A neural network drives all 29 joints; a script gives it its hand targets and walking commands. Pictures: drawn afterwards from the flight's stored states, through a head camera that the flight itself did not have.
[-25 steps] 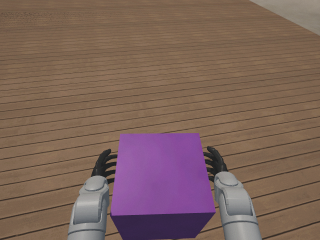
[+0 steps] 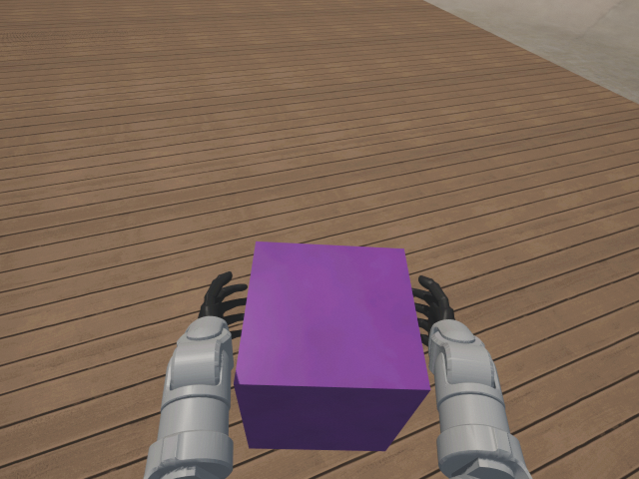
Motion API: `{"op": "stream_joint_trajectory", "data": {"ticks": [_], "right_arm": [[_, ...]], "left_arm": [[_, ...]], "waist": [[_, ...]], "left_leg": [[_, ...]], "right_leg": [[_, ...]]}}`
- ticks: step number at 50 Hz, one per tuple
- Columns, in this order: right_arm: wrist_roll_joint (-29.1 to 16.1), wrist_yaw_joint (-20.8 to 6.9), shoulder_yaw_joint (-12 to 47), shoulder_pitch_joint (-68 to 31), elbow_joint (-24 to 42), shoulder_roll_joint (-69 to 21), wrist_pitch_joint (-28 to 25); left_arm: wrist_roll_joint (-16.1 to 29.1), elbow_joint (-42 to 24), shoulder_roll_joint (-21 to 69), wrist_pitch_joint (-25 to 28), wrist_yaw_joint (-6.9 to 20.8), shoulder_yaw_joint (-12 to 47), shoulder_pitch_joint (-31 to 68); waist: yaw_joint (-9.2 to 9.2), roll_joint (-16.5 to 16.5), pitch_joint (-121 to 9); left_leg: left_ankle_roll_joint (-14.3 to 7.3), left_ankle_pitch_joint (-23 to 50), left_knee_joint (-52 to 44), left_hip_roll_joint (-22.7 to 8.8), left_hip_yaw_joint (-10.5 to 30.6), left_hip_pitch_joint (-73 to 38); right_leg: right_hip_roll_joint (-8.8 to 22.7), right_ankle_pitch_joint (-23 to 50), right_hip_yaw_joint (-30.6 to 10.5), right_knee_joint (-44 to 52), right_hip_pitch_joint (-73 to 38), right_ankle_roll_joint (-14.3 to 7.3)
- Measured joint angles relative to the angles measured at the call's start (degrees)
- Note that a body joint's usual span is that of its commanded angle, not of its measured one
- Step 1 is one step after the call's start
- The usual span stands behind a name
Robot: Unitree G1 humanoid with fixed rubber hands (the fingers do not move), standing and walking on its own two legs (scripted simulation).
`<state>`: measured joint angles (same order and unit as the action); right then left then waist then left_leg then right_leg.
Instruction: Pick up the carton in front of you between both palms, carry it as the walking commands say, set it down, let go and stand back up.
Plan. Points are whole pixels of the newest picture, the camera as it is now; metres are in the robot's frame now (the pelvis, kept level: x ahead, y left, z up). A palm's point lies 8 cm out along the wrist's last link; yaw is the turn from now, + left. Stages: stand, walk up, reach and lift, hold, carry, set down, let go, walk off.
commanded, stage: set down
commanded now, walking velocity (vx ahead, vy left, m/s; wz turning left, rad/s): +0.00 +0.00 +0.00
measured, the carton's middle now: (324, 351) +0.32 -0.01 -0.04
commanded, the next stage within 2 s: none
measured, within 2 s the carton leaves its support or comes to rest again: neither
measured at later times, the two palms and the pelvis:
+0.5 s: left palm (230, 372) +0.36 +0.15 -0.18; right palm (397, 359) +0.38 -0.15 -0.16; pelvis -0.04 -0.01 -0.10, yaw +0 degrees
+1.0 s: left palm (226, 384) +0.40 +0.18 -0.32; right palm (368, 373) +0.42 -0.12 -0.31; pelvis -0.04 -0.03 -0.22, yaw -2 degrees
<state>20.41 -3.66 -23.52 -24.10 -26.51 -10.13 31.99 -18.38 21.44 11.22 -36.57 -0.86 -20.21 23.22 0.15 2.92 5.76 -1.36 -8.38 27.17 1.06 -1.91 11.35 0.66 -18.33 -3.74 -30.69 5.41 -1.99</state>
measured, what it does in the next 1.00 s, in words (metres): lowers itself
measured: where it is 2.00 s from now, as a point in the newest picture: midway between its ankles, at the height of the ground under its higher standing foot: outside the picture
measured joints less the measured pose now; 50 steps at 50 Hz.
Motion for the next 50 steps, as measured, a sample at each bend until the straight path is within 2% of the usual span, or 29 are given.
{"op": "stream_joint_trajectory", "data": {"ticks": [5, 9, 14, 20, 24, 27, 34, 40, 50], "right_arm": [[5.06, -2.1, -6.6, -6.7, -6.9, 0.89, -5.1], [6.31, -2.28, -8.27, -9.8, -9.54, 1.57, -9.87], [3.65, -0.97, -6.67, -11.97, -10.26, 2.62, -16.96], [-3.42, 1.09, -3.08, -13.65, -8.94, 4.1, -22.57], [-8.26, 2.65, -0.76, -14.13, -6.78, 4.59, -23.04], [-10.0, 3.54, -0.47, -15.09, -6.02, 4.47, -22.12], [-9.05, 5.55, -2.28, -18.38, -7.37, 2.81, -19.14], [-7.87, 7.2, -2.69, -20.68, -9.24, 2.24, -19.02], [-10.65, 9.68, -0.11, -25.45, -10.63, 4.31, -20.3]], "left_arm": [[-4.61, 6.83, 1.96, 5.35, 0.28, -6.85, 6.97], [-5.87, 8.84, 1.86, 10.35, 0.44, -8.36, 9.24], [-3.43, 8.95, 0.41, 18.28, -0.41, -6.72, 9.88], [1.59, 7.83, -2.13, 24.93, -1.89, -3.38, 10.99], [4.23, 6.37, -3.86, 25.74, -2.15, -1.51, 12.01], [5.17, 6.08, -4.84, 24.91, -1.95, -1.26, 13.24], [4.26, 8.99, -7.07, 21.77, 0.42, -3.93, 17.25], [3.38, 12.18, -8.97, 21.58, 1.98, -5.63, 20.28], [5.24, 14.24, -11.64, 22.95, 1.89, -5.76, 25.6]], "waist": [[-0.19, -0.02, 0.67], [-0.36, -0.2, 0.72], [-0.21, -0.56, 1.01], [-0.16, -0.46, -1.18], [-0.69, 0.01, -5.62], [-1.23, 0.53, -9.09], [-2.24, 1.3, -15.03], [-2.98, 0.99, -18.05], [-3.74, 0.68, -17.69]], "left_leg": [[-0.87, -1.58, 5.19, 0.61, -0.41, 6.86], [-1.13, -2.37, 10.04, 0.52, -0.55, 16.41], [-1.0, -3.04, 16.8, 0.28, 0.05, 31.14], [-0.25, -4.44, 26.27, -0.26, 1.2, 50.18], [0.49, -6.01, 32.67, -1.15, 1.92, 61.66], [1.02, -7.34, 36.86, -1.73, 2.38, 68.23], [2.1, -9.79, 43.99, -2.31, 3.47, 78.63], [2.68, -11.38, 49.44, -2.34, 4.57, 86.64], [2.73, -13.28, 59.57, -2.44, 5.19, 99.88]], "right_leg": [[-0.04, -1.76, -1.28, -5.9, 7.2, 0.11], [-0.28, -2.78, -1.53, -11.05, 16.79, 1.13], [-0.86, -3.84, -1.18, -18.16, 31.32, 2.64], [-1.89, -5.91, -0.3, -28.05, 50.03, 4.2], [-3.08, -7.59, 0.38, -34.43, 61.37, 3.73], [-3.84, -8.94, 0.81, -38.63, 67.89, 3.23], [-4.8, -11.71, 1.88, -45.91, 78.1, 2.3], [-5.17, -13.62, 2.99, -51.16, 85.62, 1.86], [-5.82, -16.0, 3.55, -61.14, 98.3, 2.36]]}}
